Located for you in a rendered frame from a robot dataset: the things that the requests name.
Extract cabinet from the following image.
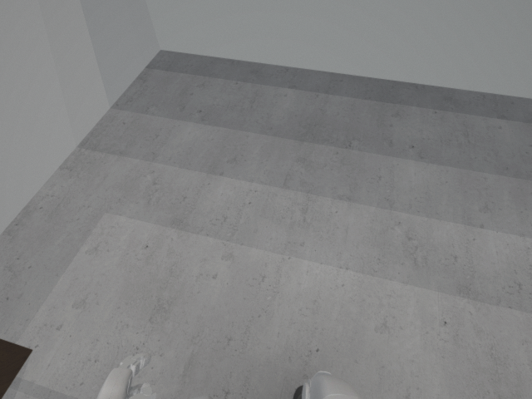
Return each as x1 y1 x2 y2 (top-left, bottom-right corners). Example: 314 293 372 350
0 339 32 399

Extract robot right shin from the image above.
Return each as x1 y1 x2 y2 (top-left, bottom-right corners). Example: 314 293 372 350
311 372 331 380

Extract robot left hand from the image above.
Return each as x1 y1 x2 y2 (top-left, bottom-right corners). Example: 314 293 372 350
97 352 156 399

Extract robot right thigh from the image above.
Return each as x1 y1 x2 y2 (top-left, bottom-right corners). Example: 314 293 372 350
302 375 363 399

